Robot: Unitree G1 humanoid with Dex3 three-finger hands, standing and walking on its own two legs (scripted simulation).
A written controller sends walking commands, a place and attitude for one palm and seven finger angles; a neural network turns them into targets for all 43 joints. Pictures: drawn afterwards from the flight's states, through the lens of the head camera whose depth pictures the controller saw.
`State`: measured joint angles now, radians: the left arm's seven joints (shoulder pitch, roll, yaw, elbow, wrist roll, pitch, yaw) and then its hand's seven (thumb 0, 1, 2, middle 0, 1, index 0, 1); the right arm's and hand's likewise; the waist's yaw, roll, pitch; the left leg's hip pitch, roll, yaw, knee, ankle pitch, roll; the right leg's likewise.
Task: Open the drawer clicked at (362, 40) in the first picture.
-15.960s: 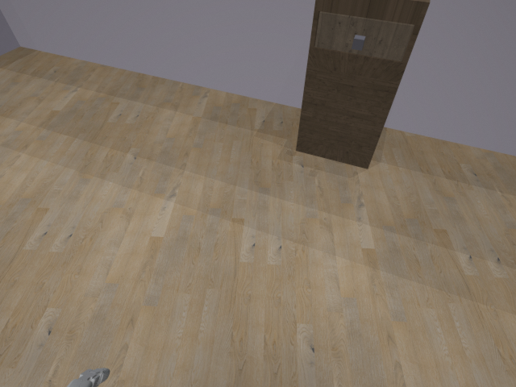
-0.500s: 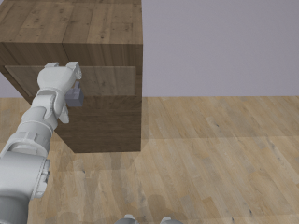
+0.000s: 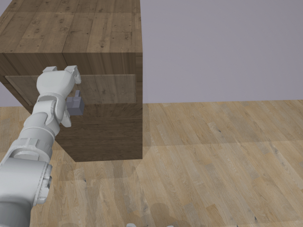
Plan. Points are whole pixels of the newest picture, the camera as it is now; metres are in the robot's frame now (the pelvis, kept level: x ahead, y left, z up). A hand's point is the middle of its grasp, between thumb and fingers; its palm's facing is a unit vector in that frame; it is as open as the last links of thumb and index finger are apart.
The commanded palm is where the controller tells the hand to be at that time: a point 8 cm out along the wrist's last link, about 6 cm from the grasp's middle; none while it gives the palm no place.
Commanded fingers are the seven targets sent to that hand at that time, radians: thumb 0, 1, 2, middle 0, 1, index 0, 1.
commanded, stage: move the hooked fingers above the handle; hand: left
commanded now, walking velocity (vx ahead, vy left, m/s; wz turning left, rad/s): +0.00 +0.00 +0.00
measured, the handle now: (76, 101) +0.51 +0.23 -0.03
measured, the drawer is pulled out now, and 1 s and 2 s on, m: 0.00 0.00 0.00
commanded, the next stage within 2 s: lower the fingers behind the handle in 1.90 s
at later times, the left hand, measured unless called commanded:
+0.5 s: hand (71, 95) +0.48 +0.22 +0.04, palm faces +0.06 -0.07 -1.00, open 13.5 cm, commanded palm +0.46 +0.24 +0.10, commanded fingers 0.00 -0.50 0.30 -0.30 -1.20 -0.30 -1.20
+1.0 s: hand (74, 102) +0.45 +0.21 +0.04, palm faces -0.02 -0.08 -1.00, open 13.8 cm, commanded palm +0.45 +0.23 +0.10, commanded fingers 0.00 -0.50 0.30 -0.30 -1.20 -0.30 -1.20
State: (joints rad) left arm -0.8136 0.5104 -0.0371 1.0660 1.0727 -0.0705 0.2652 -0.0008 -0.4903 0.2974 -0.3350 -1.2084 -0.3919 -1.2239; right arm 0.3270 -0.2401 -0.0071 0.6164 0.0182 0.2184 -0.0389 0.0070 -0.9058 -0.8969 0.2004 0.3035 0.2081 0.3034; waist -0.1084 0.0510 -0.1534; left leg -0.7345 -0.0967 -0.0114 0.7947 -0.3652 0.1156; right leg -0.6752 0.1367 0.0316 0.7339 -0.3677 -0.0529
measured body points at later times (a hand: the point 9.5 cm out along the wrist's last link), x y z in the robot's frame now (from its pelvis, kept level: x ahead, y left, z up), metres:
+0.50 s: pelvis +0.01 +0.01 -0.01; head +0.10 +0.01 +0.43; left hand +0.47 +0.22 +0.09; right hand +0.05 -0.27 -0.14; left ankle +0.00 +0.04 -0.70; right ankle -0.02 -0.09 -0.70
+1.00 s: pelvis +0.00 +0.00 -0.01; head +0.08 +0.01 +0.44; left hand +0.45 +0.21 +0.09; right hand +0.04 -0.29 -0.12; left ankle +0.00 +0.04 -0.70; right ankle -0.02 -0.09 -0.70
